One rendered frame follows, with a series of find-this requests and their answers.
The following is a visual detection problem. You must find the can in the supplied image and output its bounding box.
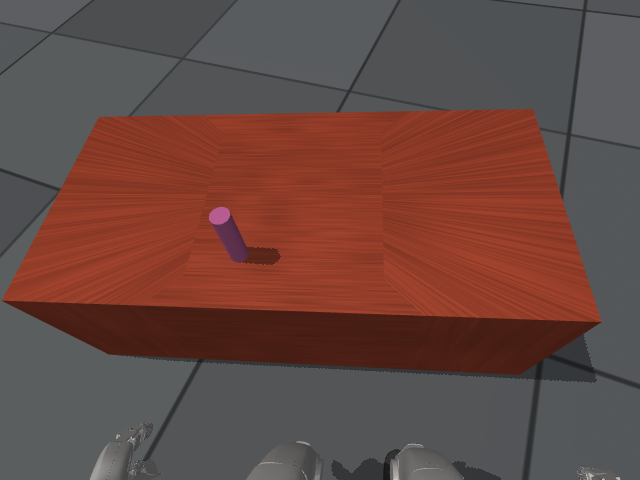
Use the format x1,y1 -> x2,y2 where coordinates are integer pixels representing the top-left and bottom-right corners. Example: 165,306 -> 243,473
209,207 -> 249,263

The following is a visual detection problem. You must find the right robot foot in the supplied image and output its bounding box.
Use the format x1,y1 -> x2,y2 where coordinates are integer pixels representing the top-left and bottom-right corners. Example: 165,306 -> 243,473
383,450 -> 401,480

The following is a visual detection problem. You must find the left robot hand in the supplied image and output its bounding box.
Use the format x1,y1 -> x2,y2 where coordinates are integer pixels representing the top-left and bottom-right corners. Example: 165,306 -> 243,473
90,422 -> 163,480

